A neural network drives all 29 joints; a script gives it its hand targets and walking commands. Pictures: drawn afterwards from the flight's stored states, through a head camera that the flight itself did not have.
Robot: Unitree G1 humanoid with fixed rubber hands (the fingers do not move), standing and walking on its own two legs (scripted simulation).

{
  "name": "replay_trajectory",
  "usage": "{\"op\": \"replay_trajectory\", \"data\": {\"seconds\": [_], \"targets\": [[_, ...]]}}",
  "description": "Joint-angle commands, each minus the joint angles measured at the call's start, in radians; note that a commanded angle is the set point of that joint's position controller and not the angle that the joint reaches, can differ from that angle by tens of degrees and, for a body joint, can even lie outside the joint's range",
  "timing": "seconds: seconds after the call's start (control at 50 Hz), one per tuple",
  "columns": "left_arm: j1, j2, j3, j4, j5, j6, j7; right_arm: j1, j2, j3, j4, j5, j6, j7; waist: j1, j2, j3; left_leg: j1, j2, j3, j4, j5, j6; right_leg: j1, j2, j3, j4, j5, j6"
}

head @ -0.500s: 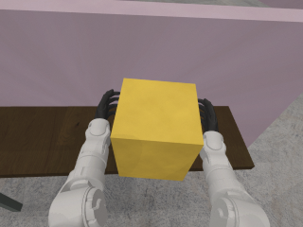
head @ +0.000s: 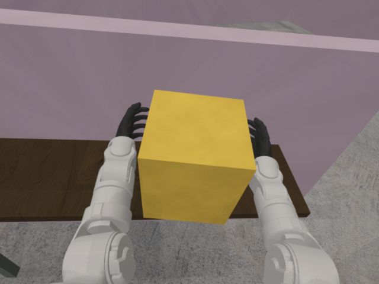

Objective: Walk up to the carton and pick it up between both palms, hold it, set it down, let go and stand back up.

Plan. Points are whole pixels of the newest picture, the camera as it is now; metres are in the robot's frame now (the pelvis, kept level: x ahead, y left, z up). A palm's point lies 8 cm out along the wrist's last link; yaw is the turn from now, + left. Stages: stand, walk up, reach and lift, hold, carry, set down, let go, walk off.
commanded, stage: reach and lift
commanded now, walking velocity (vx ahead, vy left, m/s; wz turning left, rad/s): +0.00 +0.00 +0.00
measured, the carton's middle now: (191, 160) +0.40 +0.00 +0.04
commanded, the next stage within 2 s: hold in 1.86 s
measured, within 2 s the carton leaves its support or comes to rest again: neither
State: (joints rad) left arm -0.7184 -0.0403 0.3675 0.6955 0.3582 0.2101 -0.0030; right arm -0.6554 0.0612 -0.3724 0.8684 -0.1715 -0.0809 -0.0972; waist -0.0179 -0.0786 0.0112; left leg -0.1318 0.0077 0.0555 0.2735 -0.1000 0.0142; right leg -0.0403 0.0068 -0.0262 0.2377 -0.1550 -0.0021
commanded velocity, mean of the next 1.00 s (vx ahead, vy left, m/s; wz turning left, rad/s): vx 0.00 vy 0.00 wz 0.00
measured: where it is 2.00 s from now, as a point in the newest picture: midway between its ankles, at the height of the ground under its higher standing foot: outside the picture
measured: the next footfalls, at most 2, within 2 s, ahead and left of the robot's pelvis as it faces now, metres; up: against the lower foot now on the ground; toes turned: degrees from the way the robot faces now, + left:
none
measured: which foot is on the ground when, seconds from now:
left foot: down 0.00-1.00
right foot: down 0.00-1.00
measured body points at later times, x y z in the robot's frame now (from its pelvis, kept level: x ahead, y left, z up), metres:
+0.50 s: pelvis +0.00 +0.00 +0.00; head -0.03 +0.03 +0.45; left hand +0.39 +0.15 +0.16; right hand +0.39 -0.15 +0.15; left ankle +0.03 +0.10 -0.75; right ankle -0.01 -0.12 -0.75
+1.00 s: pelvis -0.01 +0.00 +0.00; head -0.05 +0.03 +0.44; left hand +0.37 +0.16 +0.18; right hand +0.37 -0.14 +0.16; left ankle +0.03 +0.10 -0.75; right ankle -0.01 -0.12 -0.75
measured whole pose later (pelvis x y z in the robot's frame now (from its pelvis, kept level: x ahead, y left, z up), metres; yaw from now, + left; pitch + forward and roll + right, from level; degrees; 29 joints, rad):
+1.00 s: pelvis -0.01 +0.00 +0.00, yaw +2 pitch -9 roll -1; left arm -0.63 -0.04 0.29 0.21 0.38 0.64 -0.04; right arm -0.65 -0.02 -0.06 0.63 0.11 0.19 -0.16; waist -0.08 -0.08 0.06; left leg -0.04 0.00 0.03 0.30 -0.11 0.02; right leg 0.06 0.00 -0.06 0.26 -0.17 0.00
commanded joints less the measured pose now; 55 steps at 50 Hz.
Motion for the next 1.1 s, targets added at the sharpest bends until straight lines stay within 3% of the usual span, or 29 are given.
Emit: {"op": "replay_trajectory", "data": {"seconds": [0.0, 0.08, 0.16, 0.2, 0.32, 0.38, 0.44, 0.52, 0.58, 0.6, 0.66, 0.74, 0.76, 0.82, 0.86, 0.96, 1.02, 1.08], "targets": [[-0.484, -0.536, -0.312, -0.097, -0.043, 0.013, -0.121, -0.647, 0.403, 0.277, -0.136, 0.008, -0.055, 0.125, -0.025, 0.102, -0.346, 0.319, 0.006, 0.035, 0.029, 0.209, -0.054, -0.059, 0.03, -0.092, -0.031, 0.111, 0.025], [-0.463, -0.547, -0.346, -0.139, -0.064, 0.045, -0.121, -0.648, 0.39, 0.3, -0.161, 0.038, -0.046, 0.117, -0.043, 0.106, -0.343, 0.307, 0.003, 0.028, 0.032, 0.203, -0.061, -0.042, 0.028, -0.096, -0.03, 0.127, 0.026], [-0.453, -0.526, -0.336, -0.148, -0.068, 0.068, -0.127, -0.651, 0.393, 0.319, -0.176, 0.051, -0.025, 0.114, -0.037, 0.079, -0.313, 0.278, -0.003, 0.026, 0.017, 0.152, -0.044, -0.031, 0.024, -0.095, -0.025, 0.107, 0.034], [-0.429, -0.519, -0.331, -0.15, -0.066, 0.081, -0.129, -0.669, 0.401, 0.357, -0.219, 0.072, -0.021, 0.112, -0.019, 0.076, -0.319, 0.272, -0.01, 0.029, 0.028, 0.178, -0.036, 0.0, 0.02, -0.085, -0.017, 0.16, 0.035], [-0.48, -0.548, -0.438, -0.31, -0.121, 0.115, -0.126, -0.723, 0.422, 0.483, -0.338, 0.161, 0.003, 0.079, -0.038, 0.085, -0.422, 0.323, -0.017, 0.009, 0.071, 0.302, -0.048, 0.041, 0.032, -0.081, 0.009, 0.282, 0.045], [-0.485, -0.55, -0.461, -0.34, -0.127, 0.132, -0.118, -0.695, 0.423, 0.506, -0.329, 0.184, 0.03, 0.076, -0.043, 0.103, -0.397, 0.327, -0.019, -0.001, 0.061, 0.248, -0.044, 0.014, 0.027, -0.078, 0.002, 0.224, 0.038], [-0.411, -0.509, -0.417, -0.317, -0.105, 0.192, -0.143, -0.664, 0.406, 0.516, -0.338, 0.2, 0.07, 0.059, -0.045, 0.072, -0.31, 0.289, -0.027, 0.0, 0.041, 0.188, -0.023, 0.042, 0.016, -0.066, -0.003, 0.224, 0.052], [-0.417, -0.476, -0.337, -0.286, -0.066, 0.253, -0.178, -0.655, 0.392, 0.463, -0.291, 0.187, 0.113, 0.053, -0.049, 0.041, -0.185, 0.214, -0.035, 0.016, -0.019, 0.017, 0.002, 0.026, 0.005, -0.068, -0.028, 0.079, 0.056], [-0.433, -0.518, -0.405, -0.406, -0.112, 0.264, -0.178, -0.723, 0.416, 0.541, -0.439, 0.236, 0.103, 0.046, -0.045, 0.052, -0.344, 0.283, -0.033, 0.008, 0.037, 0.181, -0.015, 0.083, 0.025, -0.076, 0.004, 0.226, 0.053], [-0.44, -0.526, -0.429, -0.423, -0.128, 0.262, -0.175, -0.734, 0.425, 0.559, -0.461, 0.251, 0.104, 0.04, -0.06, 0.052, -0.352, 0.314, -0.032, -0.001, 0.06, 0.246, -0.022, 0.084, 0.029, -0.079, 0.008, 0.283, 0.056], [-0.448, -0.55, -0.485, -0.475, -0.145, 0.27, -0.164, -0.755, 0.43, 0.619, -0.523, 0.295, 0.115, 0.022, -0.066, 0.085, -0.392, 0.349, -0.031, -0.016, 0.09, 0.308, -0.033, 0.073, 0.033, -0.078, 0.017, 0.329, 0.056], [-0.401, -0.514, -0.482, -0.486, -0.116, 0.316, -0.162, -0.66, 0.39, 0.596, -0.456, 0.295, 0.162, 0.015, -0.09, 0.092, -0.274, 0.339, -0.026, -0.021, 0.059, 0.233, -0.038, 0.024, 0.033, -0.08, -0.005, 0.204, 0.044], [-0.392, -0.508, -0.459, -0.483, -0.104, 0.33, -0.167, -0.644, 0.379, 0.58, -0.427, 0.293, 0.176, 0.019, -0.087, 0.079, -0.226, 0.313, -0.023, -0.02, 0.032, 0.166, -0.03, 0.02, 0.034, -0.086, -0.014, 0.136, 0.041], [-0.409, -0.499, -0.454, -0.527, -0.107, 0.358, -0.179, -0.663, 0.387, 0.588, -0.459, 0.306, 0.188, 0.022, -0.076, 0.081, -0.238, 0.304, -0.026, -0.006, 0.021, 0.144, -0.023, 0.033, 0.028, -0.078, -0.017, 0.118, 0.041], [-0.424, -0.488, -0.42, -0.485, -0.088, 0.377, -0.186, -0.672, 0.383, 0.554, -0.427, 0.291, 0.2, 0.025, -0.079, 0.084, -0.183, 0.275, -0.028, 0.0, 0.001, 0.071, -0.01, 0.021, 0.02, -0.08, -0.029, 0.053, 0.039], [-0.49, -0.531, -0.498, -0.561, -0.14, 0.386, -0.168, -0.821, 0.412, 0.604, -0.584, 0.324, 0.182, 0.028, -0.073, 0.097, -0.354, 0.322, -0.026, -0.005, 0.041, 0.138, -0.014, 0.029, 0.031, -0.083, -0.008, 0.11, 0.038], [-0.488, -0.52, -0.491, -0.58, -0.138, 0.384, -0.156, -0.793, 0.413, 0.627, -0.562, 0.332, 0.197, 0.03, -0.059, 0.089, -0.354, 0.342, -0.019, -0.012, 0.045, 0.17, -0.014, 0.019, 0.037, -0.087, -0.002, 0.119, 0.035], [-0.475, -0.491, -0.426, -0.496, -0.101, 0.406, -0.165, -0.755, 0.397, 0.561, -0.46, 0.292, 0.225, 0.033, -0.068, 0.06, -0.228, 0.272, -0.016, -0.003, -0.012, 0.002, 0.013, -0.009, 0.027, -0.081, -0.025, -0.006, 0.035]]}}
